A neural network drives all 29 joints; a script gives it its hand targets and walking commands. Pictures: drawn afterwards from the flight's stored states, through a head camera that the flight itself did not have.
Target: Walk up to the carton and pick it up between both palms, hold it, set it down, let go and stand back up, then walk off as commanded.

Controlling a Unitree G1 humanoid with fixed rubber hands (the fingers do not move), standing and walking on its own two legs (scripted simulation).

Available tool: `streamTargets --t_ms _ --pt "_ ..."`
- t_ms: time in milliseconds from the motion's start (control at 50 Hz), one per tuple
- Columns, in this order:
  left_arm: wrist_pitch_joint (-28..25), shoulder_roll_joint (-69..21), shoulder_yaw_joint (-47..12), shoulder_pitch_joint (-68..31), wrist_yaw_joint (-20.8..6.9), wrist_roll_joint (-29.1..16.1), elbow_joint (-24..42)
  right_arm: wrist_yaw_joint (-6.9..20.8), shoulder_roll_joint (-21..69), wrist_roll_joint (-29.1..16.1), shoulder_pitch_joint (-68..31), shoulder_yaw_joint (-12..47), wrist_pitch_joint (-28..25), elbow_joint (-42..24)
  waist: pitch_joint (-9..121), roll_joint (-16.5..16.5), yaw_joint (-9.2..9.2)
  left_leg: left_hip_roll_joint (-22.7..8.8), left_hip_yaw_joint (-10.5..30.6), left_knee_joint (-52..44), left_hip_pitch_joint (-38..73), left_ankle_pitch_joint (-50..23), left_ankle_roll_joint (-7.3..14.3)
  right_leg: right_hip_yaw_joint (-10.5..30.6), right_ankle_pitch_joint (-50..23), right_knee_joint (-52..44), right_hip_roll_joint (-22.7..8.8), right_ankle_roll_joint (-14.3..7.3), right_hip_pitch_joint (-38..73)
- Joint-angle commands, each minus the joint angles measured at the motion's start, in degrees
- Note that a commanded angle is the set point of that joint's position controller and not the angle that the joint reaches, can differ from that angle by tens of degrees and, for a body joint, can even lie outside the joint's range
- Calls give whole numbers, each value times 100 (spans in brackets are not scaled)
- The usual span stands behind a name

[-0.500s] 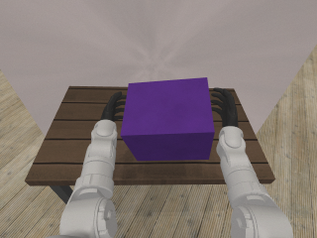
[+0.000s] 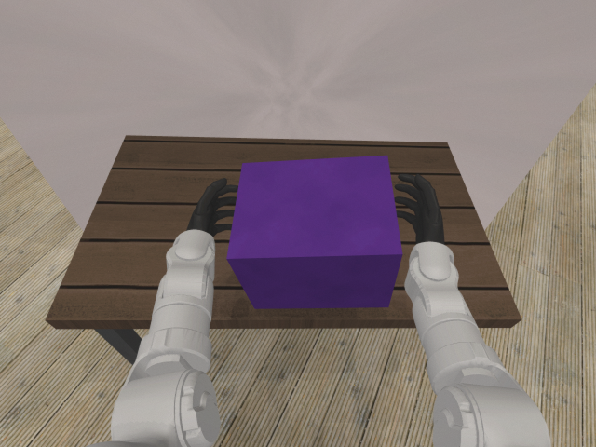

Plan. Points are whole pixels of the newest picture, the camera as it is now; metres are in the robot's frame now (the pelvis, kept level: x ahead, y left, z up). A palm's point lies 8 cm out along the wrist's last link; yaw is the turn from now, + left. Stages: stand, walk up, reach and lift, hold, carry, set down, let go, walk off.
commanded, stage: set down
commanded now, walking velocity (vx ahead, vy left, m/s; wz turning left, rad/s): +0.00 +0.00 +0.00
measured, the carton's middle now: (317, 236) +0.41 -0.03 +0.00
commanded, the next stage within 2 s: none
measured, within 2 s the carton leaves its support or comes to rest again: neither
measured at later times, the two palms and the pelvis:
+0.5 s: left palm (223, 224) +0.43 +0.12 +0.02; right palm (425, 244) +0.37 -0.19 +0.03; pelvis +0.01 +0.00 +0.00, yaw +0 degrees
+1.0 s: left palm (233, 212) +0.47 +0.11 +0.00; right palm (419, 235) +0.41 -0.19 +0.01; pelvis +0.05 +0.00 +0.00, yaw -2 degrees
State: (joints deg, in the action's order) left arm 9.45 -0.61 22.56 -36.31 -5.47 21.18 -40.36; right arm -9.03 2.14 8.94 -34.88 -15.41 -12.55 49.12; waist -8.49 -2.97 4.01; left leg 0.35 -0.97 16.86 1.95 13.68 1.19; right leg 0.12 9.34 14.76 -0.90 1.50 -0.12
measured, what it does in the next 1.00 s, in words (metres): stands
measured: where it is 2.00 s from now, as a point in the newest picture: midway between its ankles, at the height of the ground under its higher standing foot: outside the picture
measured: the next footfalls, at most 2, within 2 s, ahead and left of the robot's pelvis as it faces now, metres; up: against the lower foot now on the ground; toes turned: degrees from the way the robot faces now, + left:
none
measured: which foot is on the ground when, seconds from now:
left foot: down 0.00-1.00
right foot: down 0.00-1.00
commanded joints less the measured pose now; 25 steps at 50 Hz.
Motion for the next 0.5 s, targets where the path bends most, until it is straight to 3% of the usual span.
streamTargets --t_ms 0,40,60,120,160,200,280,340,420,460,480 --pt "-1200 -3190 -2424 -4561 -263 -815 953 1004 2917 780 -3299 733 -685 -670 4230 634 352 -109 -362 299 283 -3247 -718 -912 -2002 156 337 9 81" --pt "-1618 -3471 -2864 -4959 8 -1100 1003 1119 3069 879 -3498 701 -999 -664 5256 794 340 -170 -309 574 583 -3858 -858 -958 -2082 144 392 -62 -373" --pt "-1737 -3465 -2791 -4867 73 -1053 720 1139 3136 993 -3422 618 -1053 -451 5246 777 315 -170 -330 627 503 -3890 -846 -924 -2129 121 381 -82 -445" --pt "-1609 -2853 -1551 -3711 -135 -265 -1116 1089 3050 1474 -2802 94 -740 516 3264 348 189 -64 -545 178 -703 -2380 -484 -645 -2192 18 164 -45 274" --pt "-1239 -2463 -829 -3090 -480 141 -1783 997 2934 1530 -2615 31 -305 556 1652 10 67 51 -599 -367 -1523 -914 -120 -479 -2247 52 -37 111 1149" --pt "-800 -2287 -353 -2807 -793 359 -1772 926 2794 1376 -2707 110 136 173 804 -170 -99 110 -522 -571 -1508 -405 97 -416 -1903 -12 -86 236 1227" --pt "-367 -2287 -265 -3252 -957 411 -1134 930 2612 1036 -2942 157 451 -323 876 66 73 29 -556 -448 -1027 -793 -100 -623 -1375 4 78 177 780" --pt "-737 -2350 -706 -3811 -688 28 -449 1018 2667 1123 -3233 -5 62 -666 2266 248 146 -47 -551 -119 -678 -1768 -334 -774 -1585 196 225 86 515" --pt "-1927 -3251 -2072 -4817 5 -732 -7 1255 3200 1365 -3728 137 -1039 -701 6019 886 249 -188 -227 874 324 -4524 -866 -843 -2778 455 397 -61 -566" --pt "-2356 -3419 -2086 -4606 224 -663 -309 1248 3338 1666 -3553 75 -1421 -248 6644 1004 189 -288 -73 1318 757 -5619 -910 -815 -3071 479 376 -131 -1419" --pt "-2463 -3298 -1801 -4276 261 -452 -767 1220 3349 1836 -3388 -53 -1511 91 6408 932 85 -323 -96 1412 643 -5792 -875 -735 -3186 367 322 -214 -1562"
